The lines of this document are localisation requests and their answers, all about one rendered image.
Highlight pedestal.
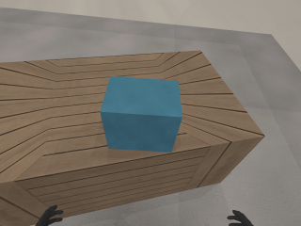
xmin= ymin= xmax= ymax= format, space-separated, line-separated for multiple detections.
xmin=0 ymin=50 xmax=265 ymax=226

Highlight left robot hand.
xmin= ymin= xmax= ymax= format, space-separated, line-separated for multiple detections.
xmin=35 ymin=205 xmax=64 ymax=226

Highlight carton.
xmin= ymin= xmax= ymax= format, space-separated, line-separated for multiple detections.
xmin=100 ymin=76 xmax=182 ymax=153

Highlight right robot hand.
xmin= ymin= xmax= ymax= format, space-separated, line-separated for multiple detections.
xmin=227 ymin=210 xmax=253 ymax=226

